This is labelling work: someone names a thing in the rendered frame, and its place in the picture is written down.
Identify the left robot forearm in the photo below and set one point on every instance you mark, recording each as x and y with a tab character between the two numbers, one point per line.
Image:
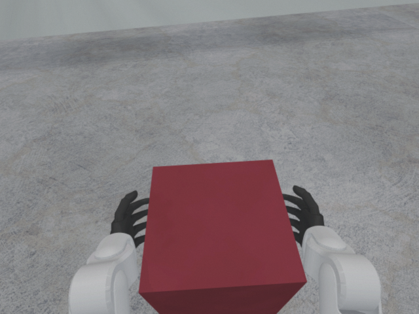
101	286

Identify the left robot hand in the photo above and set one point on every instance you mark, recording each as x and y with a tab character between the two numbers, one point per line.
124	219

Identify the right robot hand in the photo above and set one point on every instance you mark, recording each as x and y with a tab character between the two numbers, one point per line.
308	212

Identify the right robot forearm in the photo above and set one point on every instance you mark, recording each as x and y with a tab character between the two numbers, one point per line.
348	282

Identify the carton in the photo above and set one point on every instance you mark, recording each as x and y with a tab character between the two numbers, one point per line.
218	240

